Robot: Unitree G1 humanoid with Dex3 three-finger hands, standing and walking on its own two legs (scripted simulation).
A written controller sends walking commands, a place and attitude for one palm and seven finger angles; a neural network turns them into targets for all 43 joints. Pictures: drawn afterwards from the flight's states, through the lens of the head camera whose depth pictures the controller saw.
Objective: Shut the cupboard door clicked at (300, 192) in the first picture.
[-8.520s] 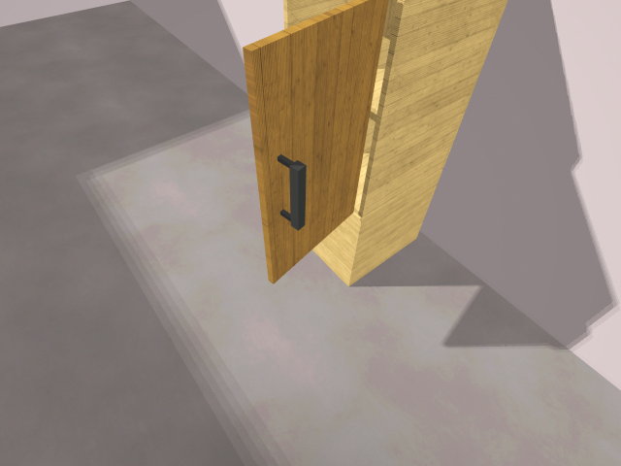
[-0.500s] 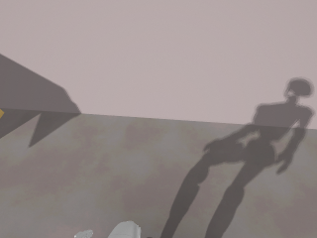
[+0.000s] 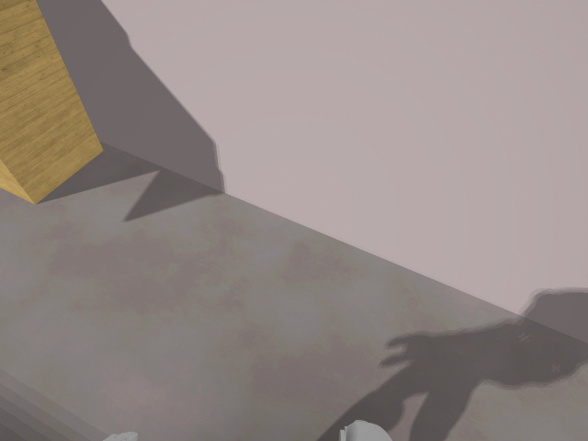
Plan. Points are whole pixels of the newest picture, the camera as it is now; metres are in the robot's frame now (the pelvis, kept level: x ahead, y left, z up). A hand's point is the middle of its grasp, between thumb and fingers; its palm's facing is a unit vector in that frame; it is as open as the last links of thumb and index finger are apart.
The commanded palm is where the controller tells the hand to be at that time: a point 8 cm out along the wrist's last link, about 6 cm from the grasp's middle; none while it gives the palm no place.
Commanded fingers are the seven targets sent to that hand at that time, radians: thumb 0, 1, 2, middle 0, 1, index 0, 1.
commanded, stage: walk to a spot facing it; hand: left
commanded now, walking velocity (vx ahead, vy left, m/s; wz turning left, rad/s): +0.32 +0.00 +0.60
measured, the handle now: out of the picture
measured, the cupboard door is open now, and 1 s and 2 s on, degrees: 100 100 100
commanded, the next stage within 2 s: turn to face it in 1.96 s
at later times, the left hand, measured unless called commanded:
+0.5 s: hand out of the picture +0.12 +0.12 -0.15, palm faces +0.34 -0.90 -0.27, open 7.1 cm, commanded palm none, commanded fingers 0.00 0.90 0.90 -0.20 -0.30 -0.20 -0.30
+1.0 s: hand (182, 373) +0.24 +0.20 -0.19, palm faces +0.54 -0.83 -0.13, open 7.3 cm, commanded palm none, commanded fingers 0.00 0.90 0.90 -0.20 -0.30 -0.20 -0.30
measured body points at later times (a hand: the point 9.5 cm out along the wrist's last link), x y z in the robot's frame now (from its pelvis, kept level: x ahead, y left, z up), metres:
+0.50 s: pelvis +0.15 -0.08 +0.00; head +0.18 -0.09 +0.45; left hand +0.11 +0.17 -0.13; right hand +0.28 -0.32 -0.15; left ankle +0.13 +0.09 -0.64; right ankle +0.11 -0.16 -0.74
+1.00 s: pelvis +0.31 +0.05 -0.01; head +0.33 +0.09 +0.44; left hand +0.21 +0.24 -0.18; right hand +0.49 -0.14 -0.14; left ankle +0.27 +0.07 -0.74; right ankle +0.40 -0.11 -0.65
